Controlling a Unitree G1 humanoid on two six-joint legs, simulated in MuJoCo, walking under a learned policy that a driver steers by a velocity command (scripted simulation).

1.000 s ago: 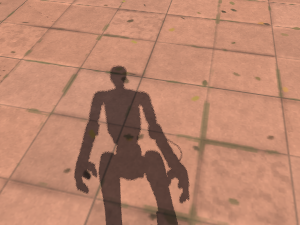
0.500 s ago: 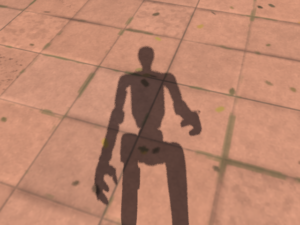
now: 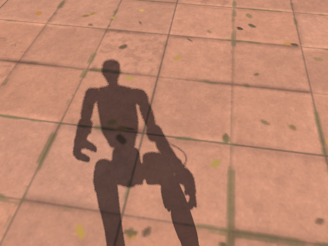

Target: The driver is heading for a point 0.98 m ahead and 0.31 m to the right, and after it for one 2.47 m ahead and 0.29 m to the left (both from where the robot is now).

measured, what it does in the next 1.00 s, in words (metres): walks ahead: right foot, then left foot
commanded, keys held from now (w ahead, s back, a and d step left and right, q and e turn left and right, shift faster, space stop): w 0.52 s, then w+e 0.48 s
